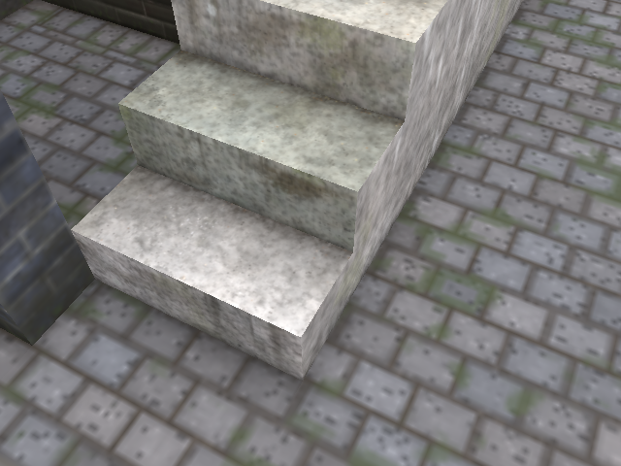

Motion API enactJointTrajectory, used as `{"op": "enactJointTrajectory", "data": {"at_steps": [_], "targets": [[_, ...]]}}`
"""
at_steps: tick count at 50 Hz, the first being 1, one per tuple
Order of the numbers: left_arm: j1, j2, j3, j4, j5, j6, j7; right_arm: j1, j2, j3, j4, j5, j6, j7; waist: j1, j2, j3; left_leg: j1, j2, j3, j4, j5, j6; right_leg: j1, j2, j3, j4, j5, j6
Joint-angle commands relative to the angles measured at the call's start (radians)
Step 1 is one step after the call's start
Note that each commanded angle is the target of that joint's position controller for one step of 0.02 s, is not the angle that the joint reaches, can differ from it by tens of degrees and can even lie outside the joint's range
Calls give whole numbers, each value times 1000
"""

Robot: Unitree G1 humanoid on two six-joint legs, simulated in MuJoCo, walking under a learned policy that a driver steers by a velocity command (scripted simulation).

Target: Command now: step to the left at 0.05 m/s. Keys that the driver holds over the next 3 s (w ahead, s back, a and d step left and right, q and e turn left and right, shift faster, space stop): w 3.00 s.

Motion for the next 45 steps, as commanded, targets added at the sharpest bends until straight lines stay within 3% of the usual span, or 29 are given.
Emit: {"op": "enactJointTrajectory", "data": {"at_steps": [1, 45], "targets": [[24, 96, 22, -45, 0, -8, 3, -12, -98, -22, -59, -1, -10, -3, 0, -4, -73, 81, 146, -161, -161, -7, 39, -34, 8, -48, -35, 117, -59], [16, 103, 29, -46, 3, -1, 1, 5, -96, -20, -26, 0, -17, -3, -3, -11, -76, 72, 148, -131, -116, 39, 35, -22, 9, -38, -25, 146, -66]]}}
Next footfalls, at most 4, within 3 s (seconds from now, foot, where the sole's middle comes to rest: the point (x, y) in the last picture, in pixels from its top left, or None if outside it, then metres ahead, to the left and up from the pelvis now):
none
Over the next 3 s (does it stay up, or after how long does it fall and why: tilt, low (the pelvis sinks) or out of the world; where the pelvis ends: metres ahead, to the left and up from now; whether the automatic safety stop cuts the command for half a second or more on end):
stays up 0.02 -0.03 0.01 its command is cut before an obstacle from the start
